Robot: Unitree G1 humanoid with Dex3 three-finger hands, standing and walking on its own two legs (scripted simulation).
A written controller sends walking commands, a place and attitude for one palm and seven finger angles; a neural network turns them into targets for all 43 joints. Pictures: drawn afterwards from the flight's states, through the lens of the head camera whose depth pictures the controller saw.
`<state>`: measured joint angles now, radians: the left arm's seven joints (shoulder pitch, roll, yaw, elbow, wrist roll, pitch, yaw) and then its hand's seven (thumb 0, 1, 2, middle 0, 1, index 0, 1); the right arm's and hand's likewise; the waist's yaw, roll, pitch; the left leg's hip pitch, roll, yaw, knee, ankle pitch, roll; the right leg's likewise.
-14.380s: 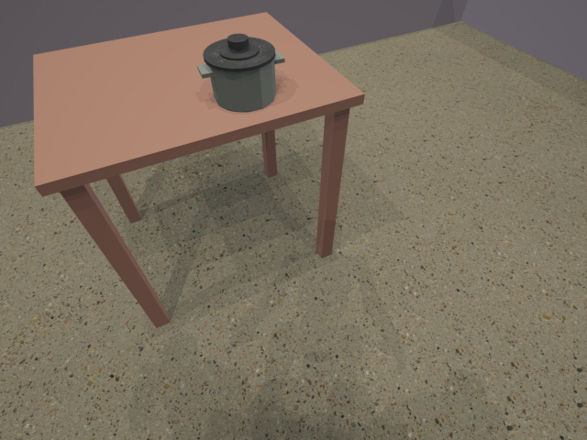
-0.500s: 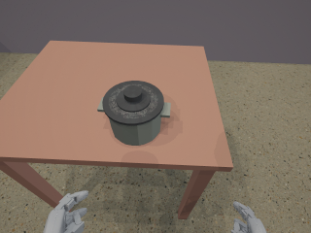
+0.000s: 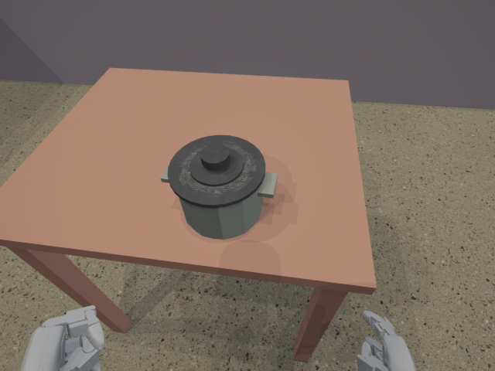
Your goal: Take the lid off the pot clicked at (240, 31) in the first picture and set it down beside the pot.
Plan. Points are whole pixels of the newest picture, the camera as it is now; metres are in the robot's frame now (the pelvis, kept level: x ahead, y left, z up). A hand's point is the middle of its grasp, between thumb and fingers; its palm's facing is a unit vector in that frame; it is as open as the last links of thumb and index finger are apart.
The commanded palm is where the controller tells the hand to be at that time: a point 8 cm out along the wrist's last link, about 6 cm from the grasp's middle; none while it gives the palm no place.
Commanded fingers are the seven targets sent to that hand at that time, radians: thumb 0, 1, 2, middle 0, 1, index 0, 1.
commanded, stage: raise the hand higher, near the body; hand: left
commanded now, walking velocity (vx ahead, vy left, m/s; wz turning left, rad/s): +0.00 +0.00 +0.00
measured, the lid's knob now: (215, 156) +0.43 +0.11 +0.12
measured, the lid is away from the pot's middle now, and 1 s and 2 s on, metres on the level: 0.00 0.00 0.00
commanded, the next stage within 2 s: reach forward and open the fingers in 0.72 s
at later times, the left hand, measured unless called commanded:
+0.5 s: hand (75, 321) +0.15 +0.25 +0.08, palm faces +0.27 -0.88 -0.40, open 3.1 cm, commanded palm +0.11 +0.28 +0.12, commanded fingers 0.00 0.90 0.90 -1.30 -1.50 -1.30 -1.50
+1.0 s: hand (44, 296) +0.17 +0.28 +0.11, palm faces +0.07 -0.30 -0.95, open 2.9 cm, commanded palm +0.14 +0.29 +0.17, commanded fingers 0.00 0.59 1.09 -1.20 -1.15 -1.20 -1.15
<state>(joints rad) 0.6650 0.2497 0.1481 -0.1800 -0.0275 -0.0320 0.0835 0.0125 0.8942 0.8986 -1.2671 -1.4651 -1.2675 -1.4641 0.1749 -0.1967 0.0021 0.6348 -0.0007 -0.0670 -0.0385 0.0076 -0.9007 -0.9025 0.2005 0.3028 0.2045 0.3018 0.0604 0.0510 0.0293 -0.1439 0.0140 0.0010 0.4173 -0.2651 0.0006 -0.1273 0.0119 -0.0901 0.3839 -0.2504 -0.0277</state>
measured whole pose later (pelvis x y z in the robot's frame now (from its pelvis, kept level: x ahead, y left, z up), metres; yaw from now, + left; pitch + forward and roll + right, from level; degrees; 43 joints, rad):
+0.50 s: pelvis +0.00 +0.02 +0.00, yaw -1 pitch -1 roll -1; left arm 0.68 0.28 0.18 -0.39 -0.02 -0.09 0.08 0.01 0.89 0.90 -1.30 -1.50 -1.30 -1.50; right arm 0.15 -0.21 -0.01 0.61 0.00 -0.12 -0.05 0.01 -0.90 -0.90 0.20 0.30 0.20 0.30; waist 0.07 0.04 0.02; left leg -0.13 0.00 0.03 0.43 -0.27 0.03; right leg -0.11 0.00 -0.07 0.38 -0.24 0.00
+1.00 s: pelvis -0.02 +0.04 -0.01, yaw -2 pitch +1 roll -1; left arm 0.57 0.56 0.16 -0.55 0.59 0.10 0.08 0.01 0.81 0.94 -1.28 -1.41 -1.28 -1.41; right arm 0.17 -0.26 0.03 0.54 0.01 0.08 0.02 0.01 -0.90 -0.90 0.20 0.30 0.20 0.30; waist 0.10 0.08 -0.01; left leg -0.25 -0.01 0.05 0.52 -0.29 0.05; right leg -0.24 -0.02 -0.04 0.47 -0.26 0.01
